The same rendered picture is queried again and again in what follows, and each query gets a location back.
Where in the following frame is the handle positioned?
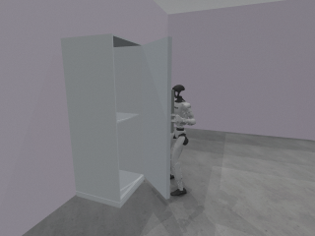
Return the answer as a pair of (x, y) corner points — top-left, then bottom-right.
(170, 89), (175, 134)

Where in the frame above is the left robot forearm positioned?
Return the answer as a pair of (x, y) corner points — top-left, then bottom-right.
(180, 117), (196, 126)

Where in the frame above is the fridge door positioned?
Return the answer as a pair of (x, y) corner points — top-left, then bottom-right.
(142, 36), (172, 200)

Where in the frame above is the robot left hand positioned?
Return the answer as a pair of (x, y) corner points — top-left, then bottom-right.
(170, 113), (182, 124)

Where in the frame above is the robot left upper arm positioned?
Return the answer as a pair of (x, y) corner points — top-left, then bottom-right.
(182, 102), (195, 126)

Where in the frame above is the left robot foot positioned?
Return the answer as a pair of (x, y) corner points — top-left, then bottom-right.
(170, 188), (187, 196)

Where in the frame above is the robot left thigh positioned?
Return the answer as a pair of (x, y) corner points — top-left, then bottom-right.
(171, 134), (189, 169)

